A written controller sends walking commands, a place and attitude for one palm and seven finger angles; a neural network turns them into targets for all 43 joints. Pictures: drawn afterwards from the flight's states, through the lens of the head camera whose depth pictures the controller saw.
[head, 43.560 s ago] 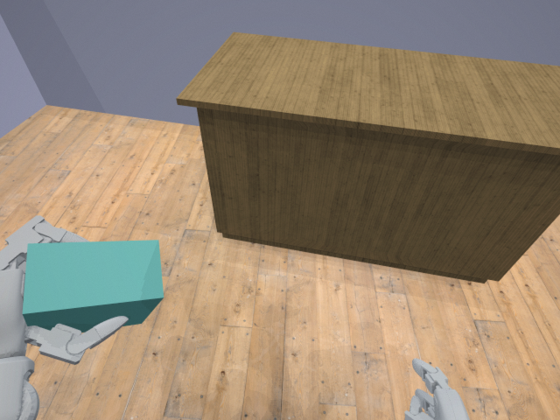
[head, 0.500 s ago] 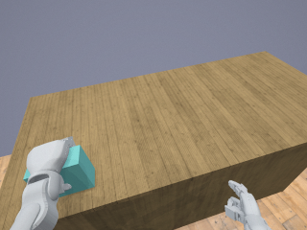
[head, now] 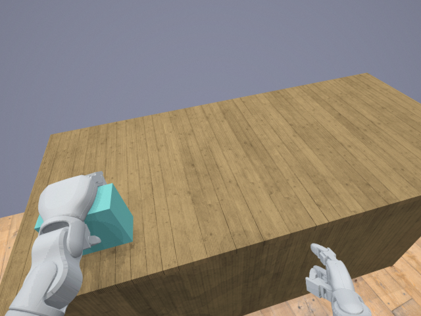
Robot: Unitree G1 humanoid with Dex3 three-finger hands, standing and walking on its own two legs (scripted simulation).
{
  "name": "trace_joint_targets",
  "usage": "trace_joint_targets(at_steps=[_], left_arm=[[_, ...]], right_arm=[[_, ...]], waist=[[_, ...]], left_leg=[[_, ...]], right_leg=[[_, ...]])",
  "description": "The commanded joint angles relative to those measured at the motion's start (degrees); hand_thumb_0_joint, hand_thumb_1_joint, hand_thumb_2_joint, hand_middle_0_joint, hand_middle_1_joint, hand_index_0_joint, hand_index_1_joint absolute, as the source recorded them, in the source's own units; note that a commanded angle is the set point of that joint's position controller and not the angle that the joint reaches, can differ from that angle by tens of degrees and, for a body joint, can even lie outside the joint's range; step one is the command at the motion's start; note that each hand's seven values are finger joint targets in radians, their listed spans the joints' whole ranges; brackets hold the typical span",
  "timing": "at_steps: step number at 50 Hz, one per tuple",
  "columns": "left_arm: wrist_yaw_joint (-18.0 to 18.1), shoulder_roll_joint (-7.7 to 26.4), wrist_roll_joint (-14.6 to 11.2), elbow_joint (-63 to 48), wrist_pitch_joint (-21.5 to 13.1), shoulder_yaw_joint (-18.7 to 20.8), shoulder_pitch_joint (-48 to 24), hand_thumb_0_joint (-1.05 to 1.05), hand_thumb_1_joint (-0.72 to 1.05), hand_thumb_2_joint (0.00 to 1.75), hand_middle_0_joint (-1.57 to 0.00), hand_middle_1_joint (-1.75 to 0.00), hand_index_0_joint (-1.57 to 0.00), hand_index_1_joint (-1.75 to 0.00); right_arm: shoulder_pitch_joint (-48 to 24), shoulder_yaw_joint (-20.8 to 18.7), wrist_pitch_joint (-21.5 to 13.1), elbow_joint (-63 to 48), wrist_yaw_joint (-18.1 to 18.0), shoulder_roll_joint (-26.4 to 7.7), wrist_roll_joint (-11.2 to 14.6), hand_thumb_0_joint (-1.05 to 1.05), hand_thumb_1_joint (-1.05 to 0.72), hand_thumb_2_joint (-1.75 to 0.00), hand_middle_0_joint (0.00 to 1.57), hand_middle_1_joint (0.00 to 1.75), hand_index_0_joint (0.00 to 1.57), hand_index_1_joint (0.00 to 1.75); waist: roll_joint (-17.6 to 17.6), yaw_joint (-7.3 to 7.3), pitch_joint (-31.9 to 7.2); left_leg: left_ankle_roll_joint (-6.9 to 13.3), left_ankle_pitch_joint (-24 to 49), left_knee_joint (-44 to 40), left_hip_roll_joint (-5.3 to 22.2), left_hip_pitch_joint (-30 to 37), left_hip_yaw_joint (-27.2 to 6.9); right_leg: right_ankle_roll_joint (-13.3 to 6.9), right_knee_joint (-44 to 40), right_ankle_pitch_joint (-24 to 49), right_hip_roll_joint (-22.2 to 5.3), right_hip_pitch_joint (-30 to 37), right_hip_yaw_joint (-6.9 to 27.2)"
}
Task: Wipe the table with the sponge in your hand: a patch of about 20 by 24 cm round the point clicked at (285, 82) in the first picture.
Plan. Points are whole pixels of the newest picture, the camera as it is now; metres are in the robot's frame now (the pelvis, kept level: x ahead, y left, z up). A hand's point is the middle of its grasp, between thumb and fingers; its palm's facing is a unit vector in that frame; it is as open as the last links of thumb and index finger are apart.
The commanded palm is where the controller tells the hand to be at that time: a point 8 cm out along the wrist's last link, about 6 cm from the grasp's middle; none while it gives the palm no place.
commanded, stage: lift the sponge slowly off the table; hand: left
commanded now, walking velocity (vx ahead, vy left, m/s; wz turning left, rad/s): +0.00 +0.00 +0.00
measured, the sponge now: (94, 226) +0.24 +0.28 +0.05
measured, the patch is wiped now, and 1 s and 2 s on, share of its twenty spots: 1.00 1.00 1.00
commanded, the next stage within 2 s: bring the sponge back beside the body in 0.98 s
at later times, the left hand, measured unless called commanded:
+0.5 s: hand (77, 202) +0.24 +0.29 +0.13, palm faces +0.09 -0.09 -0.99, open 10.2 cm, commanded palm +0.21 +0.28 +0.20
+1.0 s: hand (75, 186) +0.25 +0.28 +0.16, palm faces +0.13 -0.09 -0.99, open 10.2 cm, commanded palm +0.22 +0.28 +0.22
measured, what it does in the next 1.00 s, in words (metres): stands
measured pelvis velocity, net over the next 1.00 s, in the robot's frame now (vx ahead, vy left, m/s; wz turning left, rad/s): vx -0.01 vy -0.01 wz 0.00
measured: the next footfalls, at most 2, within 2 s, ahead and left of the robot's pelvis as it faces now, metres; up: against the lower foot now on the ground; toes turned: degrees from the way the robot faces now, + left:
none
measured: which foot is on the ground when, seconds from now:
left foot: down 0.00-1.00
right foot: down 0.00-1.00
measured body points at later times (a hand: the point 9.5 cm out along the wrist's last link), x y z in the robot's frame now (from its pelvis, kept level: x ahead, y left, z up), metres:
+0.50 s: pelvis -0.01 -0.01 +0.00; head -0.04 -0.05 +0.45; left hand +0.23 +0.29 +0.18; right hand +0.25 -0.20 -0.07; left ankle +0.00 +0.12 -0.74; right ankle +0.01 -0.11 -0.74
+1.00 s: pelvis -0.01 -0.01 +0.00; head -0.04 -0.05 +0.45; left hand +0.24 +0.28 +0.21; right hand +0.25 -0.20 -0.07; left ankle +0.00 +0.12 -0.74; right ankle +0.01 -0.11 -0.74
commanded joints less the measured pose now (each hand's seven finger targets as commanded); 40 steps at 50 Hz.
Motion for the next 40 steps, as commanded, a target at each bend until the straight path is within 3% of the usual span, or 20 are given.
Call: trace_joint_targets(at_steps=[1, 2, 6, 7, 8, 11, 12, 14, 17, 20, 22, 25, 27, 29, 32, 33, 34, 37, 38, 40], left_arm=[[2.24, 12.58, 1.90, -13.64, 0.04, 8.72, -14.07, 0.00, 0.10, 1.30, -1.20, -1.60, -1.20, -1.60], [2.26, 14.43, 1.48, -14.25, 0.11, 10.56, -14.42, 0.00, 0.10, 1.30, -1.20, -1.60, -1.20, -1.60], [1.16, 13.72, 1.41, -12.41, 1.03, 9.28, -15.23, 0.00, 0.10, 1.30, -1.20, -1.60, -1.20, -1.60], [1.14, 15.99, 1.37, -14.19, 0.76, 10.72, -17.75, 0.00, 0.10, 1.30, -1.20, -1.60, -1.20, -1.60], [0.89, 14.06, 1.25, -14.69, 0.68, 8.92, -18.17, 0.00, 0.10, 1.30, -1.20, -1.60, -1.20, -1.60], [0.34, 14.34, 1.08, -13.58, 0.50, 9.37, -16.37, 0.00, 0.10, 1.30, -1.20, -1.60, -1.20, -1.60], [0.43, 16.51, 0.94, -14.06, 0.26, 11.16, -18.37, 0.00, 0.10, 1.30, -1.20, -1.60, -1.20, -1.60], [0.12, 14.44, 1.13, -14.33, 0.06, 8.81, -20.03, 0.00, 0.10, 1.30, -1.20, -1.60, -1.20, -1.60], [0.09, 18.23, 0.70, -13.53, 0.34, 12.55, -19.02, 0.00, 0.10, 1.30, -1.20, -1.60, -1.20, -1.60], [-0.59, 16.18, 0.72, -10.74, 1.09, 10.14, -20.75, 0.00, 0.10, 1.30, -1.20, -1.60, -1.20, -1.60], [-0.65, 18.31, 0.31, -13.92, 0.63, 11.97, -22.29, 0.00, 0.10, 1.30, -1.20, -1.60, -1.20, -1.60], [-1.41, 16.74, 0.32, -11.94, 1.06, 10.56, -21.03, 0.00, 0.10, 1.30, -1.20, -1.60, -1.20, -1.60], [-1.51, 18.29, 0.15, -15.65, 0.77, 11.90, -21.84, 0.00, 0.10, 1.30, -1.20, -1.60, -1.20, -1.60], [-2.02, 15.95, 0.17, -14.38, 1.41, 9.60, -21.45, 0.00, 0.10, 1.30, -1.20, -1.60, -1.20, -1.60], [-2.07, 20.69, 0.43, -13.70, 2.38, 13.25, -24.16, 0.00, 0.10, 1.30, -1.20, -1.60, -1.20, -1.60], [-2.51, 17.62, 0.07, -13.06, 2.87, 10.27, -23.75, 0.00, 0.10, 1.30, -1.20, -1.60, -1.20, -1.60], [-2.46, 18.74, 0.44, -11.85, 2.96, 11.06, -25.35, 0.00, 0.10, 1.30, -1.20, -1.60, -1.20, -1.60], [-2.81, 20.39, 0.01, -14.49, 2.88, 12.24, -26.58, 0.00, 0.10, 1.30, -1.20, -1.60, -1.20, -1.60], [-3.20, 18.27, -0.03, -13.96, 2.91, 10.06, -27.46, 0.00, 0.10, 1.30, -1.20, -1.60, -1.20, -1.60], [-3.44, 18.35, 0.34, -12.27, 3.05, 10.31, -26.23, 0.00, 0.10, 1.30, -1.20, -1.60, -1.20, -1.60]], right_arm=[[-14.50, -2.26, -3.51, -11.10, -0.20, -5.67, -0.02, 0.00, -0.90, -0.90, 0.20, 0.30, 0.20, 0.30], [-14.77, -2.25, -3.72, -11.11, -0.28, -5.94, -0.04, 0.00, -0.90, -0.90, 0.20, 0.30, 0.20, 0.30], [-14.81, -2.06, -3.27, -10.99, -0.32, -5.90, 0.11, 0.00, -0.90, -0.90, 0.20, 0.30, 0.20, 0.30], [-15.21, -1.94, -3.48, -10.93, -0.47, -6.27, 0.24, 0.00, -0.90, -0.90, 0.20, 0.30, 0.20, 0.30], [-14.95, -1.87, -3.77, -11.77, -0.53, -5.74, 0.08, 0.00, -0.90, -0.90, 0.20, 0.30, 0.20, 0.30], [-14.73, -1.89, -3.67, -11.12, -0.53, -5.78, 0.16, 0.00, -0.90, -0.90, 0.20, 0.30, 0.20, 0.30], [-14.92, -1.85, -3.91, -11.05, -0.77, -6.11, 0.22, 0.00, -0.90, -0.90, 0.20, 0.30, 0.20, 0.30], [-14.85, -1.60, -4.31, -11.38, -0.79, -5.46, 0.37, 0.00, -0.90, -0.90, 0.20, 0.30, 0.20, 0.30], [-14.95, -1.76, -4.08, -10.97, -0.81, -6.24, 0.26, 0.00, -0.90, -0.90, 0.20, 0.30, 0.20, 0.30], [-14.88, -1.45, -3.89, -10.90, -0.92, -6.07, 0.36, 0.00, -0.90, -0.90, 0.20, 0.30, 0.20, 0.30], [-15.44, -1.56, -4.30, -11.43, -0.95, -6.15, 0.46, 0.00, -0.90, -0.90, 0.20, 0.30, 0.20, 0.30], [-14.75, -1.43, -4.23, -11.42, -0.81, -5.95, 0.34, 0.00, -0.90, -0.90, 0.20, 0.30, 0.20, 0.30], [-15.79, -1.48, -4.34, -11.71, -0.64, -6.02, 0.49, 0.00, -0.90, -0.90, 0.20, 0.30, 0.20, 0.30], [-15.29, -1.16, -4.37, -11.86, -0.48, -5.49, 0.54, 0.00, -0.90, -0.90, 0.20, 0.30, 0.20, 0.30], [-15.74, -1.37, -3.70, -11.42, -0.69, -6.47, 0.61, 0.00, -0.90, -0.90, 0.20, 0.30, 0.20, 0.30], [-15.66, -1.06, -3.75, -12.68, -0.74, -5.91, 0.46, 0.00, -0.90, -0.90, 0.20, 0.30, 0.20, 0.30], [-15.46, -1.00, -3.83, -11.58, -0.71, -5.87, 0.80, 0.00, -0.90, -0.90, 0.20, 0.30, 0.20, 0.30], [-16.33, -1.08, -3.93, -12.15, -0.76, -6.17, 0.84, 0.00, -0.90, -0.90, 0.20, 0.30, 0.20, 0.30], [-15.89, -0.89, -4.02, -12.50, -0.83, -5.80, 0.66, 0.00, -0.90, -0.90, 0.20, 0.30, 0.20, 0.30], [-15.43, -1.09, -3.93, -11.78, -0.73, -5.92, 0.67, 0.00, -0.90, -0.90, 0.20, 0.30, 0.20, 0.30]], waist=[[-1.62, 0.33, -11.22], [-1.29, 0.28, -10.67], [-2.21, 0.08, -8.82], [-0.59, -0.29, -9.63], [-0.06, 0.12, -10.59], [-2.27, -0.06, -9.77], [-2.52, -0.30, -9.68], [-1.72, -0.46, -10.15], [-1.37, 0.14, -10.08], [-1.68, -0.16, -8.95], [-1.25, 0.07, -11.20], [-2.22, 0.12, -10.70], [-0.47, 0.20, -11.81], [-1.72, -0.03, -10.50], [-2.33, 0.18, -10.75], [-2.39, 0.56, -10.44], [-2.35, -0.15, -10.13], [-0.08, 0.33, -11.75], [-0.16, 0.31, -11.76], [-1.86, 0.26, -11.42]], left_leg=[[1.72, 13.49, -2.48, -1.18, 1.26, -2.92], [1.75, 12.67, -2.62, -1.03, 1.31, -3.01], [1.75, 11.13, -2.61, -1.13, 0.10, -2.98], [1.72, 10.58, -2.75, -1.10, 0.72, -3.09], [2.02, 11.05, -2.37, -1.30, 0.67, -2.79], [1.82, 11.30, -2.39, -1.18, 0.69, -3.00], [1.84, 10.25, -2.55, -1.09, 0.80, -3.19], [1.77, 10.37, -2.43, -1.22, 0.86, -3.07], [1.65, 10.03, -2.57, -1.20, 0.29, -3.31], [1.63, 9.27, -2.57, -1.21, -0.59, -3.08], [1.70, 9.70, -2.56, -1.31, 0.40, -3.33], [1.73, 11.00, -2.20, -1.31, -0.24, -3.24], [1.67, 11.15, -2.27, -1.24, 0.48, -3.51], [1.56, 10.90, -2.42, -1.05, -0.32, -3.40], [1.60, 9.66, -2.51, -1.09, -0.76, -3.53], [1.88, 9.16, -2.19, -1.22, -1.68, -2.95], [1.49, 9.22, -2.36, -1.16, -1.40, -3.27], [1.62, 9.27, -2.71, -1.25, -0.51, -3.50], [1.83, 9.55, -2.32, -1.30, -0.96, -3.25], [1.72, 10.27, -2.31, -1.13, -0.64, -3.47]], right_leg=[[-3.05, -2.64, 8.58, 0.20, 4.37, 4.13], [-3.26, -2.96, 7.41, 0.46, 4.11, 5.10], [-2.87, -3.27, 5.81, 0.02, 2.87, 4.57], [-3.22, -3.51, 4.82, 0.36, 2.88, 5.53], [-3.14, -3.05, 5.50, 0.00, 3.64, 4.25], [-2.80, -3.36, 5.81, -0.10, 3.04, 4.67], [-3.05, -3.68, 4.34, 0.28, 2.78, 5.69], [-2.86, -3.56, 4.35, -0.09, 2.50, 4.82], [-3.16, -3.49, 4.25, 0.08, 3.26, 5.95], [-2.96, -3.75, 3.38, -0.22, 2.24, 4.84], [-3.13, -3.39, 3.95, -0.09, 3.54, 6.01], [-2.96, -3.01, 6.02, -0.40, 3.57, 4.78], [-3.20, -2.72, 5.75, -0.15, 3.83, 5.85], [-2.86, -2.68, 5.24, -0.47, 2.83, 4.70], [-3.14, -2.93, 3.93, -0.21, 3.01, 6.32], [-2.92, -2.66, 3.49, -0.80, 3.36, 4.83], [-2.86, -2.97, 3.29, -0.64, 2.21, 5.52], [-3.14, -2.77, 3.17, -0.49, 3.30, 6.00], [-3.13, -2.47, 3.56, -0.71, 3.36, 4.51], [-3.06, -2.66, 4.31, -0.58, 2.94, 4.67]])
